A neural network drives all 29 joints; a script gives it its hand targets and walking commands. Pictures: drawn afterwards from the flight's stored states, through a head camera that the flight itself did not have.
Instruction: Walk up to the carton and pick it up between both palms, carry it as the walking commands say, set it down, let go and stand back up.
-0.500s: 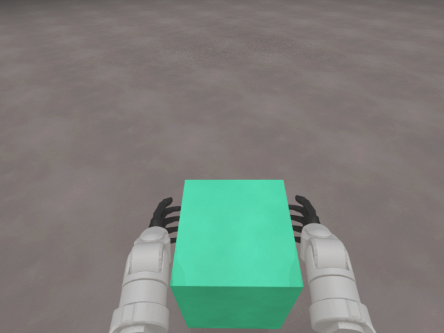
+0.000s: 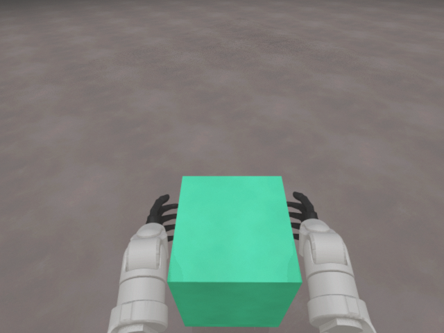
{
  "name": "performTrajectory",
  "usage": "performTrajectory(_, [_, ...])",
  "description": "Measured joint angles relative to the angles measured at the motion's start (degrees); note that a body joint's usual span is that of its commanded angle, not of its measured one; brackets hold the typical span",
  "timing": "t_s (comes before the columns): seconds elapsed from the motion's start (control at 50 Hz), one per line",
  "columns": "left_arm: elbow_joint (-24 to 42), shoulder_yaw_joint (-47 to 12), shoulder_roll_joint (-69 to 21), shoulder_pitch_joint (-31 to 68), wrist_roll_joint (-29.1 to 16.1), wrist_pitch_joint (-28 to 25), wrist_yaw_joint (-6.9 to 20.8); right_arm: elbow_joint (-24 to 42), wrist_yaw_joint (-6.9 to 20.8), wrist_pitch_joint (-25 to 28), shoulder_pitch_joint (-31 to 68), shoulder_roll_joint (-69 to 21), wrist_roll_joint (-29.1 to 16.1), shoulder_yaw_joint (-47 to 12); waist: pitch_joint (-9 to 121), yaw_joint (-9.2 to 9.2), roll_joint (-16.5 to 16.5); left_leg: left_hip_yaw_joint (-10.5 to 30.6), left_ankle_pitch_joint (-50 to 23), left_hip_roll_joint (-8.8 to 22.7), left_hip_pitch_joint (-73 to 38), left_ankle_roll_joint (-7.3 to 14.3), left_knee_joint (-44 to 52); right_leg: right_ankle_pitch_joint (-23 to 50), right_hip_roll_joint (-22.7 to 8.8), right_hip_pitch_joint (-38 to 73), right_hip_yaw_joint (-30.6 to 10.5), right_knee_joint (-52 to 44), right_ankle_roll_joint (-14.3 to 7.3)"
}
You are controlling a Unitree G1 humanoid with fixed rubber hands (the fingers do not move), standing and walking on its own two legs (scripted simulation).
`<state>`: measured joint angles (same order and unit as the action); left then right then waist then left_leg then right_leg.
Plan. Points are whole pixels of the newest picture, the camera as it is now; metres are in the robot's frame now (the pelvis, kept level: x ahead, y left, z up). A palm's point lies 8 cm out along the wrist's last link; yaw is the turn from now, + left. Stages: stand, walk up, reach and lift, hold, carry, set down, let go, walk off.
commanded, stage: reach and lift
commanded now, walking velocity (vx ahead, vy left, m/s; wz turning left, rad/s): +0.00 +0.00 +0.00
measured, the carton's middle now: (231, 253) +0.30 +0.00 -0.03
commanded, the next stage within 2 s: hold in 0.76 s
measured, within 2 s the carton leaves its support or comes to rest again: neither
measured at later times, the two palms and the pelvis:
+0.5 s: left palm (154, 233) +0.30 +0.14 +0.05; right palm (306, 226) +0.30 -0.15 +0.05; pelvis +0.01 -0.01 +0.00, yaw +0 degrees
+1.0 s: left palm (153, 239) +0.28 +0.14 +0.05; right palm (309, 233) +0.29 -0.15 +0.05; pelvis +0.00 +0.00 +0.00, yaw +0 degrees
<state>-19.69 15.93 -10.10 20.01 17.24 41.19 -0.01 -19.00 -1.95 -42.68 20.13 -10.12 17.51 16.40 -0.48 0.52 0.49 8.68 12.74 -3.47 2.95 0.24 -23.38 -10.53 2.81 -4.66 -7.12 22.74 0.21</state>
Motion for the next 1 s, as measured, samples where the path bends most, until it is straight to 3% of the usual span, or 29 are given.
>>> performTrajectory(0.44, [1.6,-0.9,0.4,-1.2,-0.1,0.8,0.2,0.7,-0.2,-0.3,-1.0,0.3,-0.3,-1.8,-0.1,-1.28,0.0,-0.2,0.5,0.6,-0.7,-0.4,0.2,-0.6,0.4,0.5,0.4,0.3,-0.5])
performTrajectory(1.0, [3.3,-3.7,1.1,-3.9,-1.2,2.2,-0.2,2.7,-0.6,-1.8,-3.9,1.1,-1.5,-4.5,0.5,-0.63,0.0,-0.2,0.2,0.5,-1.2,-0.3,0.1,-0.3,0.2,1.3,0.9,0.0,-0.5])
